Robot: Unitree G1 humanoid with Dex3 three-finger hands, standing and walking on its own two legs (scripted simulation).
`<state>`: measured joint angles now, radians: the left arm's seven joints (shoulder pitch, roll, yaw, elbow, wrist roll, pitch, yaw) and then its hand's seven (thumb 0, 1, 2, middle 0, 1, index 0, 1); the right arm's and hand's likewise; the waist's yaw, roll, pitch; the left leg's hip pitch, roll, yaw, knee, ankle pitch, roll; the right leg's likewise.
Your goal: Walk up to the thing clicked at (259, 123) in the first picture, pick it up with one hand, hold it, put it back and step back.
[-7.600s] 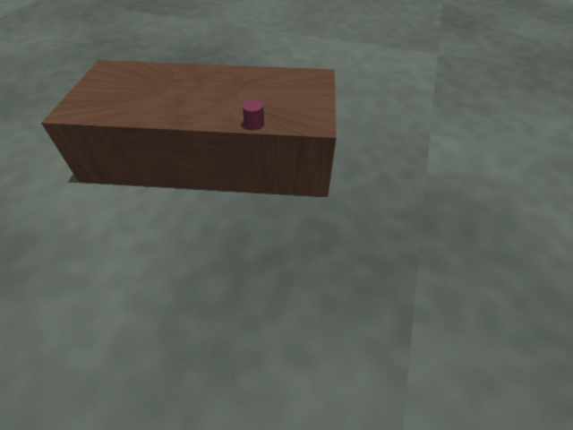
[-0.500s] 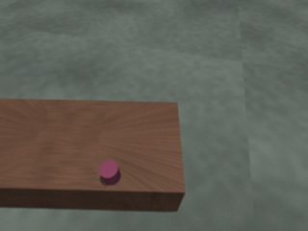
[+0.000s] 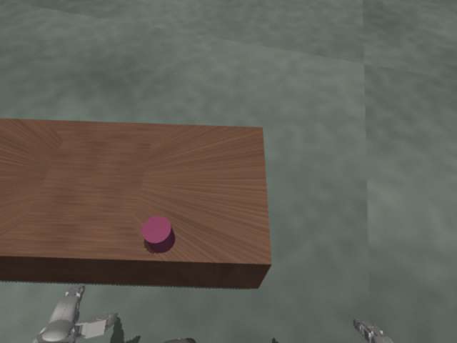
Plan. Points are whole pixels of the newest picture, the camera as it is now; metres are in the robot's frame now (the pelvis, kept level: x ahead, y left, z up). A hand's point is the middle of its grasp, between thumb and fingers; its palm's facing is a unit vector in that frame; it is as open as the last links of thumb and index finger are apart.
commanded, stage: go down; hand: left
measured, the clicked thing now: (159, 234) +0.43 +0.21 -0.37
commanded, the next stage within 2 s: none
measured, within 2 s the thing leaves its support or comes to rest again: neither
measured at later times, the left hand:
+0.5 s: hand (86, 316) +0.18 +0.28 -0.13, palm faces +0.05 -0.94 -0.34, open 16.8 cm
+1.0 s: hand (78, 327) +0.16 +0.29 -0.13, palm faces +0.06 -0.94 -0.35, open 17.3 cm
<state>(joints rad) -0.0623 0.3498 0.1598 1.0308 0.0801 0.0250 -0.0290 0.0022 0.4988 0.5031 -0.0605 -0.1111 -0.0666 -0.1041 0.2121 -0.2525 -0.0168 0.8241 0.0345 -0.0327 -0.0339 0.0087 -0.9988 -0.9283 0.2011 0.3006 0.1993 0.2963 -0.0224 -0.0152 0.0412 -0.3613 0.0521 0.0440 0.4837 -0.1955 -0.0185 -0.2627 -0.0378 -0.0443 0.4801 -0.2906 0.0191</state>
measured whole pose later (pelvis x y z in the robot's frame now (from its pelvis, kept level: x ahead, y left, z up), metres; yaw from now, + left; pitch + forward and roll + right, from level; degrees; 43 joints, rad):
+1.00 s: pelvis +0.01 +0.01 -0.04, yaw +1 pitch +11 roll -2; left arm 0.31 0.38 0.22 0.29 0.03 0.42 -0.12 -0.01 -0.52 0.07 -0.07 -0.05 -0.06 -0.06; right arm 0.26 -0.23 0.01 0.60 0.02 -0.14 -0.14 0.01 -0.88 -0.89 0.20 0.30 0.20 0.30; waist -0.03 0.02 -0.12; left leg -0.68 0.06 0.00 0.90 -0.41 -0.01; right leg -0.54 -0.04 -0.07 0.85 -0.50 0.03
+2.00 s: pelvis +0.00 +0.01 -0.06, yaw -1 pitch +15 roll -3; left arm -0.16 0.61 0.48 0.81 -0.05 0.08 -0.41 -0.01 -0.54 0.09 -0.06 -0.03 -0.03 -0.05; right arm 0.34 -0.28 0.01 0.69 0.00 -0.23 -0.15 0.01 -0.91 -0.91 0.20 0.30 0.20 0.30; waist -0.06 0.01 -0.11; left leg -0.83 0.08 0.01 1.00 -0.43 -0.01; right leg -0.70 -0.02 -0.04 0.95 -0.51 0.03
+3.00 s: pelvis -0.01 +0.02 -0.07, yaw -1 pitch +18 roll -4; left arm -0.44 0.74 0.60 1.10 -0.05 -0.20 -0.49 -0.02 -0.55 0.07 -0.06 -0.02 -0.04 -0.04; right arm 0.29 -0.28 0.04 0.70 -0.03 -0.16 -0.13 0.01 -0.92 -0.91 0.21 0.30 0.20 0.30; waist -0.07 -0.03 -0.08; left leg -0.96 0.09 0.00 1.07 -0.44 0.01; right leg -0.81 -0.02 -0.05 0.99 -0.50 0.04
